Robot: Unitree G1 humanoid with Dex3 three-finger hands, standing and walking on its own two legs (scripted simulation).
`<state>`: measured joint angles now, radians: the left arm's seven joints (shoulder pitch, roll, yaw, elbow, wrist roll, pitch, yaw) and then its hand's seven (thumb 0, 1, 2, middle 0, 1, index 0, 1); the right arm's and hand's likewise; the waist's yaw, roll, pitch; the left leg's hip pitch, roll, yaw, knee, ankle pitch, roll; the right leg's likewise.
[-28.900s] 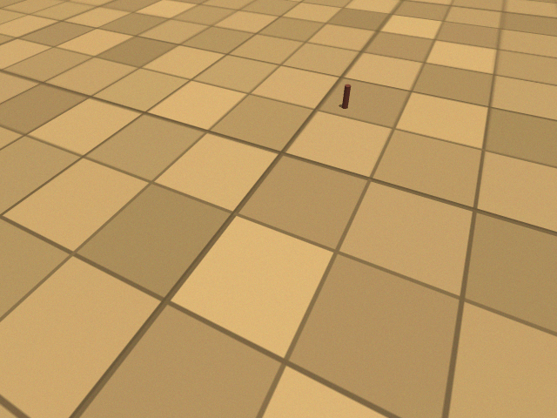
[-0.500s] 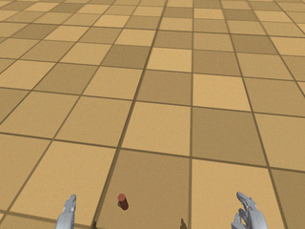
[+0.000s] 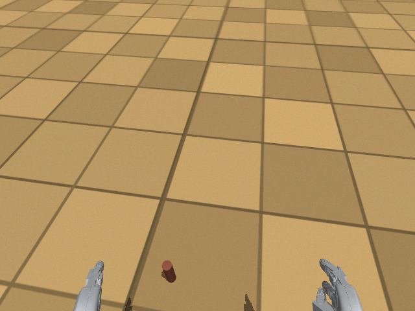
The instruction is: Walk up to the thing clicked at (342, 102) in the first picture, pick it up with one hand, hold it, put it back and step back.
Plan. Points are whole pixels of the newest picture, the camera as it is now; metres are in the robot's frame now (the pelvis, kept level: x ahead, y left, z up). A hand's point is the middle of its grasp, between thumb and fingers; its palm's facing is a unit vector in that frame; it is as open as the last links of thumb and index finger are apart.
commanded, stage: home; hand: left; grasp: from the side
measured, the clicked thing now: (169, 272) +0.42 +0.19 -0.64
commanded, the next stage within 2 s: stand in 0.42 s
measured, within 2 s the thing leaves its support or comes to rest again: neither
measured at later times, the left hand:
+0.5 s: hand (123, 304) +0.18 +0.18 -0.06, palm faces +0.10 -0.96 -0.28, open 17.5 cm
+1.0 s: hand out of the picture +0.16 +0.21 -0.10, palm faces -0.02 -0.94 -0.33, open 8.8 cm
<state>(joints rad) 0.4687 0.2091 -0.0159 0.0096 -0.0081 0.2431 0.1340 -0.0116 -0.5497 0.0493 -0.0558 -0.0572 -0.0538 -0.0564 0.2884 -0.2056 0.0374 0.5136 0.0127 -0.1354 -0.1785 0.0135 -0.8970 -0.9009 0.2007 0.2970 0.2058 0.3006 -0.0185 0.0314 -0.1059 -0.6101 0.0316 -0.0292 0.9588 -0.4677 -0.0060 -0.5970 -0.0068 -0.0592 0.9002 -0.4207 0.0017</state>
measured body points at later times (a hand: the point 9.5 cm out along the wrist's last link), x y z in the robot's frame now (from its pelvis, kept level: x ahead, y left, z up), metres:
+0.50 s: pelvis +0.01 +0.00 +0.00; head +0.03 +0.00 +0.45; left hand +0.17 +0.23 -0.04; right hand +0.17 -0.24 -0.07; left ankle +0.01 +0.12 -0.69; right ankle +0.02 -0.12 -0.69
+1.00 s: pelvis +0.00 +0.00 +0.01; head +0.03 +0.01 +0.46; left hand +0.15 +0.26 -0.07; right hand +0.14 -0.26 -0.09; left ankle +0.01 +0.12 -0.69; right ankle +0.02 -0.12 -0.69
